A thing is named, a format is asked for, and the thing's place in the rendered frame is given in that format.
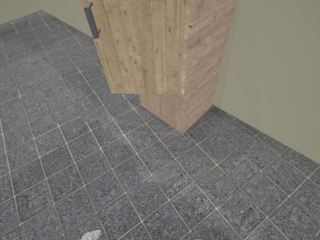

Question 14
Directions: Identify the robot left hand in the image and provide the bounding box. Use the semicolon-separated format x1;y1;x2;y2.
79;230;101;240

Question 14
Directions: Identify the cupboard door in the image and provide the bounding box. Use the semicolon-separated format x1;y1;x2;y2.
80;0;186;95

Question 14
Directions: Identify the handle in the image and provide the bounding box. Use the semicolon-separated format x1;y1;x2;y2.
83;2;101;39

